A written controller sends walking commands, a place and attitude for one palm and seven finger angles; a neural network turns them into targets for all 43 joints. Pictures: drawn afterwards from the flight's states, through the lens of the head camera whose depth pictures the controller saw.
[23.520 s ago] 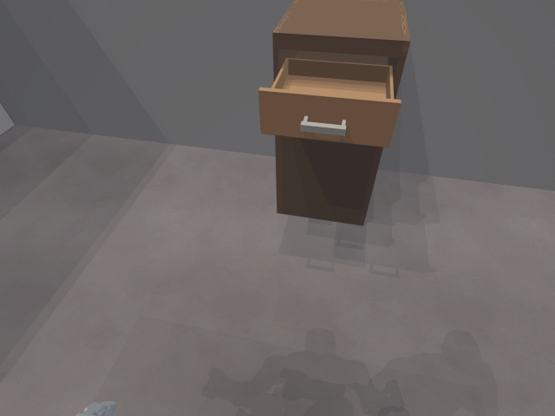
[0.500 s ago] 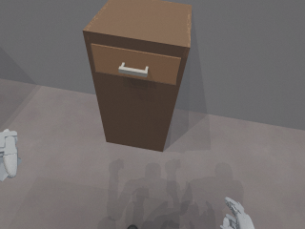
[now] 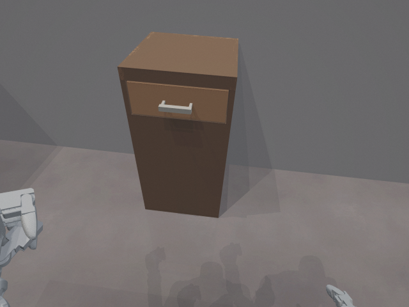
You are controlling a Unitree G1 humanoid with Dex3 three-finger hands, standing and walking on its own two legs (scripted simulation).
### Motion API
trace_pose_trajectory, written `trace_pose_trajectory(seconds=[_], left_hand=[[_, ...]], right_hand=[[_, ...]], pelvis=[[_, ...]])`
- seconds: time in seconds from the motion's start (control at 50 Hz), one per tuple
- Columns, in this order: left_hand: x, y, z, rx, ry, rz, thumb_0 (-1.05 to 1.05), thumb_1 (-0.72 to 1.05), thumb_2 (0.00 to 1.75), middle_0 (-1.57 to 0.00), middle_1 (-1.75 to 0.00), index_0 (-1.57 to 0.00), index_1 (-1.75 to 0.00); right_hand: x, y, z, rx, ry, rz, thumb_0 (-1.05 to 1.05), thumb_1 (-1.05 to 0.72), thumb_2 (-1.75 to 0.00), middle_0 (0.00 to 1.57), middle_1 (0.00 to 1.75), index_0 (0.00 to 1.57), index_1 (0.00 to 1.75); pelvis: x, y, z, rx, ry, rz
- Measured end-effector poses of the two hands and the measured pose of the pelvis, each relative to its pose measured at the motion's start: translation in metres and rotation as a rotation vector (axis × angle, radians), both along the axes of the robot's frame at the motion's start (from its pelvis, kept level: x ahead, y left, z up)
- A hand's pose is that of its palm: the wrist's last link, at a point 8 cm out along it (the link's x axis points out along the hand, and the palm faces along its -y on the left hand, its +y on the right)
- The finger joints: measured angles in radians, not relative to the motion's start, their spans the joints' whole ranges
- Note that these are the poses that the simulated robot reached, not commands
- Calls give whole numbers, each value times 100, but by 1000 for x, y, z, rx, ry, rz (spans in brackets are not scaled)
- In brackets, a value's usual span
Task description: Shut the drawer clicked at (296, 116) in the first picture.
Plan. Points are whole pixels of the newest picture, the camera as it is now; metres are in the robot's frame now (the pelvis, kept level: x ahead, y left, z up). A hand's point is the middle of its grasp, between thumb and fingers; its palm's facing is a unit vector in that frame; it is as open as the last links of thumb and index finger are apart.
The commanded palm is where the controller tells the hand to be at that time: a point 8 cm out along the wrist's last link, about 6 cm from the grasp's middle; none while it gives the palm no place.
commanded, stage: stop stepping back and stand still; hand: left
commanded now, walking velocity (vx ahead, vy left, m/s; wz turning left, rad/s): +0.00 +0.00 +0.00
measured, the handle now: (176, 106) +0.82 +0.15 -0.02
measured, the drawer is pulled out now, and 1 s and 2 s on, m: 0.00 0.00 0.00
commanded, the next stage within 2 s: let the arm hang, fingers relaxed in 0.68 s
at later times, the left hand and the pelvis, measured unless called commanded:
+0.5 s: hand (26, 242) +0.16 +0.26 +0.17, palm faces +0.36 -0.85 -0.40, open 3.3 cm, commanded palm +0.09 +0.30 +0.19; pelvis -0.05 +0.02 +0.01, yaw -1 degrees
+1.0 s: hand out of the picture +0.07 +0.23 -0.11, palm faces +0.00 -0.95 -0.30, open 3.0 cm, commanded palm none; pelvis -0.07 +0.02 +0.00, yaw +2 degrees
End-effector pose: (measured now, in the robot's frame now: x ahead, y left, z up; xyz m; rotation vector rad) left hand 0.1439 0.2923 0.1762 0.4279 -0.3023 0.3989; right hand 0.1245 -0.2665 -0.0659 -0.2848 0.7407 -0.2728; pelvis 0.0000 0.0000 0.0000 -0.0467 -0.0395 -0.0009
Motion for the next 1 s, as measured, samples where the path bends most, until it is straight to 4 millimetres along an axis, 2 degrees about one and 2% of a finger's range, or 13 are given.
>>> trace_pose_trajectory(seconds=[0.1,0.2,0.26,0.38,0.42,0.48,0.6,0.66,0.78,0.82,0.9,0.94,1.0], left_hand=[[3,-11,-3,10,72,-79,2,89,90,-141,-160,-141,-160],[-29,-25,32,163,56,-188,2,89,90,-141,-160,-140,-160],[-44,-15,39,183,25,-160,1,89,90,-141,-160,-140,-160],[-33,29,7,37,46,40,1,89,90,-141,-160,-141,-160],[-26,30,-1,6,87,52,1,89,90,-141,-160,-141,-160],[-22,12,2,7,102,-12,2,89,90,-141,-160,-140,-160],[-39,-21,25,107,97,-166,2,89,90,-141,-160,-140,-160],[-44,-10,28,125,89,-127,1,89,90,-141,-160,-140,-160],[-35,23,5,61,128,17,1,89,90,-141,-160,-141,-160],[-23,29,-25,35,236,4,1,89,90,-141,-160,-140,-160],[-18,29,-143,-130,712,30,0,90,90,-136,-156,-136,-156],[-37,14,-198,-212,935,32,0,90,90,-132,-152,-132,-152],[-84,-20,-256,-331,1193,5,1,91,90,-123,-144,-123,-143]], right_hand=[[-11,22,10,19,0,46,1,-90,-90,20,30,20,30],[-15,42,10,69,-10,103,1,-90,-90,21,30,20,30],[-15,47,3,80,8,81,1,-90,-90,21,30,20,30],[-11,62,-2,79,-7,70,1,-90,-90,21,30,20,30],[-11,68,3,89,-27,89,1,-90,-90,21,30,20,30],[-14,74,12,107,-53,118,1,-90,-90,21,30,20,30],[-19,64,14,111,-52,121,1,-90,-90,21,30,21,30],[-24,53,7,96,1,78,1,-90,-90,21,30,21,30],[-25,44,-1,55,45,37,1,-90,-90,21,30,20,30],[-23,43,-6,77,46,77,1,-90,-90,21,30,20,30],[-28,36,-26,99,124,114,1,-90,-90,21,30,20,30],[-37,33,-32,104,153,107,1,-90,-90,21,30,20,30],[-59,28,-35,109,220,78,1,-90,-90,21,30,20,30]], pelvis=[[-23,1,7,11,29,10],[-39,2,8,-2,47,17],[-30,9,4,-8,42,-4],[-31,24,6,24,22,-8],[-38,23,10,31,20,-11],[-46,19,14,37,23,-14],[-51,14,14,18,37,-4],[-45,16,13,15,45,-10],[-37,24,12,30,36,-3],[-40,27,12,30,45,9],[-53,27,6,59,51,23],[-60,24,3,64,41,24],[-65,18,5,48,23,31]])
